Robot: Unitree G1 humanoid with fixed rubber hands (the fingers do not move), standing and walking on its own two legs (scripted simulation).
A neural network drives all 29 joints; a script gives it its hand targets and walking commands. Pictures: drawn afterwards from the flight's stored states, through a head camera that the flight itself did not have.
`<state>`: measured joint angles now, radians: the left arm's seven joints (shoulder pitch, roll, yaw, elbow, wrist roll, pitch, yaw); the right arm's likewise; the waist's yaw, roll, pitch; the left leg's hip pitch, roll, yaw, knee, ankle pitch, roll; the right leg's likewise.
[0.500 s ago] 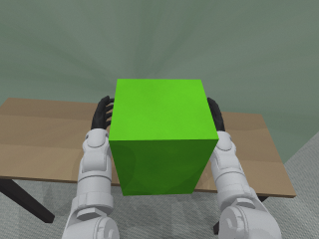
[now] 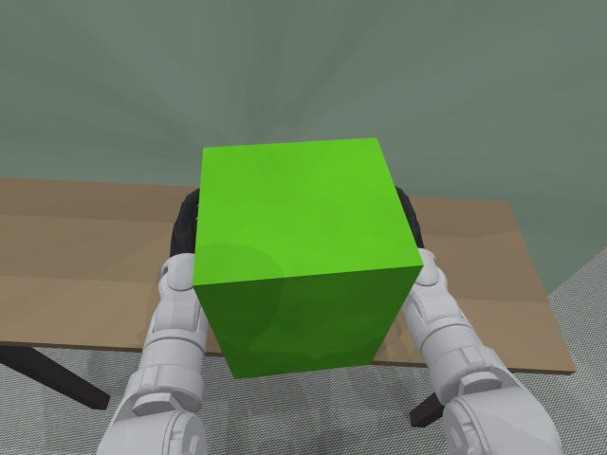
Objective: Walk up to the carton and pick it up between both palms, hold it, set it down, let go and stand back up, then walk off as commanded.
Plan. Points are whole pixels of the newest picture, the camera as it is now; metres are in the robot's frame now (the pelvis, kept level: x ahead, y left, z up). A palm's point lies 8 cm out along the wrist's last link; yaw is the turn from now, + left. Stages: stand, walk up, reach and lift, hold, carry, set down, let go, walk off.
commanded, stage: set down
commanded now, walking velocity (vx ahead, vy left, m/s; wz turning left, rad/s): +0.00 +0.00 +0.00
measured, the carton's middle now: (298, 270) +0.35 +0.01 +0.05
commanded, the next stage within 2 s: none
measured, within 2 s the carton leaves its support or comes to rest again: neither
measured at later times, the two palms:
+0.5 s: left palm (163, 295) +0.33 +0.19 +0.03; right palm (448, 273) +0.35 -0.19 +0.05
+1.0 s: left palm (155, 335) +0.27 +0.19 +0.03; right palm (484, 331) +0.27 -0.21 +0.04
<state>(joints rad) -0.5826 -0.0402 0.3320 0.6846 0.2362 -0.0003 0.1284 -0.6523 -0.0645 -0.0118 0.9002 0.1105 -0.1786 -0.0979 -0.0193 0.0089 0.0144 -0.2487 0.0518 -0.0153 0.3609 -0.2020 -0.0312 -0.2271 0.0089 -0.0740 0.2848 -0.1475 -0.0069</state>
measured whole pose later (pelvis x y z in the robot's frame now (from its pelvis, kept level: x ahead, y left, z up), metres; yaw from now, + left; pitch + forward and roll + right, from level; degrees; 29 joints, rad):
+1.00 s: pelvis -0.04 -0.01 +0.00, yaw +0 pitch +1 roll -1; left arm -0.24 0.07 0.16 0.55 0.06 -0.03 0.09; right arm -0.27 -0.23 0.06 0.72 0.25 -0.17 0.02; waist -0.02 -0.04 -0.07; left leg -0.24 0.06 -0.01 0.36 -0.15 -0.04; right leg -0.22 0.01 -0.07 0.30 -0.10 -0.02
